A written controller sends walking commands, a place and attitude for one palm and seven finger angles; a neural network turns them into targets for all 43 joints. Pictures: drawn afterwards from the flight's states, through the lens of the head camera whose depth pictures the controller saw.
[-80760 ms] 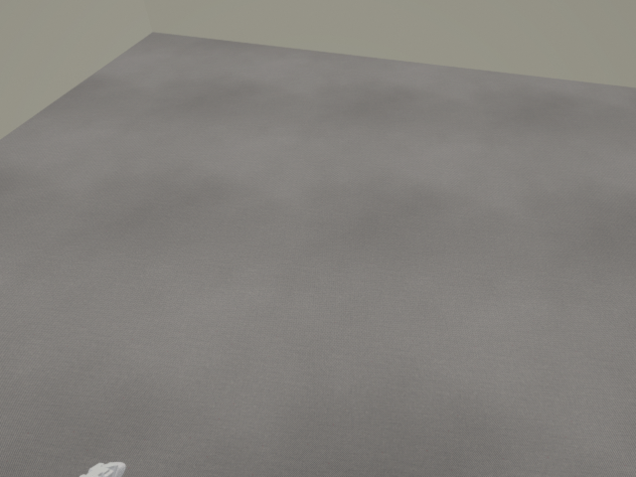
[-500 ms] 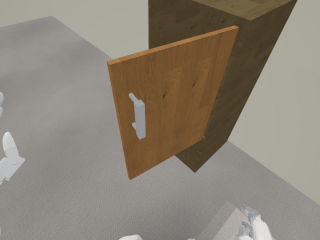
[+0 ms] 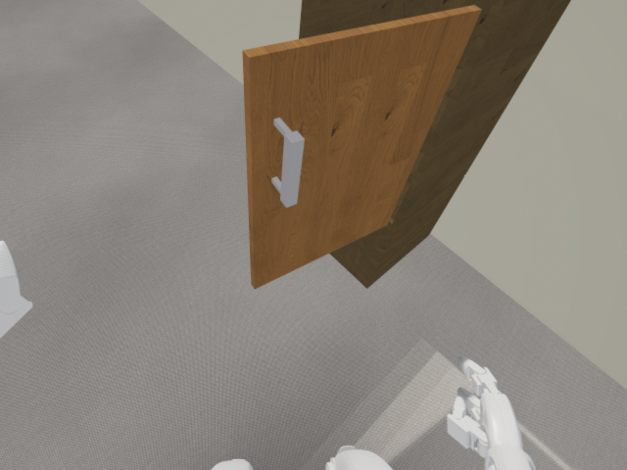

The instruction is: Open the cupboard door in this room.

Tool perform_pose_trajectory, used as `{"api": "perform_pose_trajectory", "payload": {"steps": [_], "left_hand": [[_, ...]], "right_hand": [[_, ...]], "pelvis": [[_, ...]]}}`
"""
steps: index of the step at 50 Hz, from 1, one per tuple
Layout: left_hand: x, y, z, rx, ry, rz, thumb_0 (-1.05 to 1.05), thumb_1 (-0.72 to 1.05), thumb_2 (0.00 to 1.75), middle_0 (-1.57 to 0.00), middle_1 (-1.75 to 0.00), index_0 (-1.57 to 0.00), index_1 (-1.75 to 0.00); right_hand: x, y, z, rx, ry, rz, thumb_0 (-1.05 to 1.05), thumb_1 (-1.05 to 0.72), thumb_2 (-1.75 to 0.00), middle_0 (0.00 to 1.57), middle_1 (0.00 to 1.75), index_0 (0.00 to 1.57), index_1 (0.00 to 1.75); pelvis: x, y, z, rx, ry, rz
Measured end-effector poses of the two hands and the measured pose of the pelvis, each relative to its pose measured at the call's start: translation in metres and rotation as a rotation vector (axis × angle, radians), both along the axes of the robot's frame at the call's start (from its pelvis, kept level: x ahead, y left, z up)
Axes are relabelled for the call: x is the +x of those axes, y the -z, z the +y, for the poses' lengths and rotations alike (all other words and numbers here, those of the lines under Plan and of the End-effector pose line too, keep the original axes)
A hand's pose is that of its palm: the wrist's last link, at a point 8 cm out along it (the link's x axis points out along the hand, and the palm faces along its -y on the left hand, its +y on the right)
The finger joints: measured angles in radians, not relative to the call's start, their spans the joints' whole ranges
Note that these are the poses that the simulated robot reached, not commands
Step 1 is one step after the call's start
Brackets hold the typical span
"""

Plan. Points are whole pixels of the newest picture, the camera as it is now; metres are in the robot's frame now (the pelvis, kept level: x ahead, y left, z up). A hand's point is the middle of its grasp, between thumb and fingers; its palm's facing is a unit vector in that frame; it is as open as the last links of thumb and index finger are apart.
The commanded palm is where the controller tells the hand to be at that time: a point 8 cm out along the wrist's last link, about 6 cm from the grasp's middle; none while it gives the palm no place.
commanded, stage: stop stepping back and stand still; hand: left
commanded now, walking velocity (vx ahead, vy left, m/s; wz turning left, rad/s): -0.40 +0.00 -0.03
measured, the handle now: (284, 164) +0.54 +0.08 +0.05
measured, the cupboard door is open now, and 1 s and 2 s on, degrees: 80 80 80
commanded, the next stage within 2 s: let the arm hang, fingers relaxed in 0.86 s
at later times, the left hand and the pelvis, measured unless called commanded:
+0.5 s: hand out of the picture +0.11 +0.23 +0.17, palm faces +0.39 -0.82 -0.42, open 7.4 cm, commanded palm +0.06 +0.27 +0.18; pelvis -0.10 -0.02 +0.00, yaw -4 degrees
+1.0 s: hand out of the picture +0.10 +0.24 +0.13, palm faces +0.31 -0.83 -0.47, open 7.4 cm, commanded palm none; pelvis -0.13 -0.01 +0.01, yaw -4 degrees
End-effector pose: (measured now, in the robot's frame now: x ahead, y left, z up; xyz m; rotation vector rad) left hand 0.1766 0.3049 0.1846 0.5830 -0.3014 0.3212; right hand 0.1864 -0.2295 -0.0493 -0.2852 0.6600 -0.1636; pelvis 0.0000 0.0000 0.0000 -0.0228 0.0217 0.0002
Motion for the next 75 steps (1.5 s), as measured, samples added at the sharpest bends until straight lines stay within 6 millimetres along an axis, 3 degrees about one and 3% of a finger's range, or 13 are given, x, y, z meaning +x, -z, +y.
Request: {"api": "perform_pose_trajectory", "payload": {"steps": [9, 14, 23, 29, 40, 48, 50, 54, 58, 61, 63, 68, 75], "left_hand": [[-0.048, -0.010, -0.026, -0.050, 0.031, 0.025, 0.01, 0.89, 0.90, -0.21, -0.30, -0.21, -0.30], [-0.077, -0.007, -0.044, 0.008, 0.042, 0.074, 0.01, 0.89, 0.90, -0.21, -0.30, -0.21, -0.30], [-0.103, -0.002, -0.038, -0.056, -0.007, 0.008, 0.01, 0.88, 0.90, -0.21, -0.30, -0.22, -0.30], [-0.105, 0.004, -0.032, -0.064, 0.002, 0.001, 0.01, 0.88, 0.90, -0.21, -0.30, -0.22, -0.30], [-0.130, -0.001, -0.036, -0.029, 0.007, 0.041, 0.01, 0.88, 0.90, -0.21, -0.30, -0.22, -0.30], [-0.120, 0.014, -0.024, -0.102, -0.040, 0.078, 0.01, 0.89, 0.90, -0.21, -0.30, -0.22, -0.30], [-0.109, 0.037, -0.022, -0.097, -0.015, 0.172, 0.01, 0.89, 0.90, -0.20, -0.30, -0.21, -0.30], [-0.103, 0.152, -0.022, -0.225, -0.049, 0.663, 0.00, 0.90, 0.90, -0.20, -0.29, -0.20, -0.30], [-0.155, 0.257, -0.049, -0.354, -0.075, 1.130, 0.00, 0.90, 0.90, -0.19, -0.29, -0.20, -0.30], [-0.212, 0.304, -0.077, -0.447, -0.085, 1.386, 0.01, 0.91, 0.90, -0.20, -0.29, -0.20, -0.30], [-0.250, 0.321, -0.089, -0.503, -0.123, 1.505, 0.01, 0.92, 0.90, -0.20, -0.29, -0.21, -0.30], [-0.323, 0.328, -0.081, -0.557, -0.253, 1.682, 0.00, 0.96, 0.90, -0.20, -0.30, -0.21, -0.30], [-0.373, 0.314, -0.060, -0.533, -0.390, 1.783, 0.00, 0.93, 0.90, -0.20, -0.29, -0.21, -0.30]], "right_hand": [[-0.081, 0.005, 0.005, 0.079, 0.015, 0.016, 0.01, -0.90, -0.90, 0.21, 0.30, 0.20, 0.30], [-0.132, 0.024, -0.016, 0.095, 0.044, 0.068, 0.01, -0.90, -0.90, 0.21, 0.30, 0.20, 0.30], [-0.208, 0.032, -0.060, 0.004, 0.174, 0.166, 0.01, -0.90, -0.90, 0.21, 0.30, 0.20, 0.30], [-0.214, 0.023, -0.060, -0.015, 0.205, 0.104, 0.01, -0.91, -0.90, 0.20, 0.30, 0.20, 0.30], [-0.191, 0.026, -0.027, 0.082, 0.106, 0.055, 0.01, -0.90, -0.90, 0.20, 0.30, 0.20, 0.30], [-0.177, 0.019, -0.013, 0.066, 0.067, 0.053, 0.01, -0.90, -0.90, 0.21, 0.30, 0.20, 0.30], [-0.173, 0.025, -0.015, 0.079, 0.027, 0.062, 0.01, -0.90, -0.90, 0.21, 0.30, 0.20, 0.30], [-0.178, 0.049, -0.024, 0.088, 0.020, 0.174, 0.00, -0.90, -0.90, 0.21, 0.30, 0.20, 0.30], [-0.206, 0.057, -0.035, 0.075, 0.070, 0.281, 0.00, -0.90, -0.90, 0.21, 0.30, 0.20, 0.30], [-0.238, 0.059, -0.043, 0.048, 0.112, 0.393, 0.00, -0.90, -0.90, 0.21, 0.30, 0.20, 0.30], [-0.262, 0.060, -0.045, 0.034, 0.138, 0.478, 0.00, -0.91, -0.90, 0.20, 0.30, 0.20, 0.30], [-0.316, 0.066, -0.043, 0.029, 0.181, 0.674, 0.00, -0.91, -0.90, 0.20, 0.30, 0.20, 0.30], [-0.352, 0.079, -0.026, 0.089, 0.205, 0.787, 0.00, -0.91, -0.90, 0.20, 0.30, 0.20, 0.30]], "pelvis": [[-0.055, -0.009, -0.009, -0.023, 0.062, 0.010], [-0.088, -0.001, -0.022, 0.015, 0.075, 0.010], [-0.100, -0.002, -0.021, 0.012, 0.072, -0.018], [-0.112, 0.000, -0.016, 0.032, 0.083, -0.047], [-0.125, -0.003, -0.016, -0.005, 0.080, -0.031], [-0.125, -0.008, -0.010, 0.010, 0.081, -0.036], [-0.127, -0.006, -0.007, 0.006, 0.066, -0.016], [-0.134, -0.001, 0.000, 0.009, 0.058, -0.008], [-0.138, -0.001, 0.000, 0.015, 0.063, -0.025], [-0.140, -0.003, -0.002, 0.015, 0.063, -0.038], [-0.141, -0.005, -0.003, 0.012, 0.060, -0.041], [-0.142, -0.009, -0.006, 0.005, 0.048, -0.044], [-0.143, -0.010, -0.006, 0.006, 0.045, -0.051]]}}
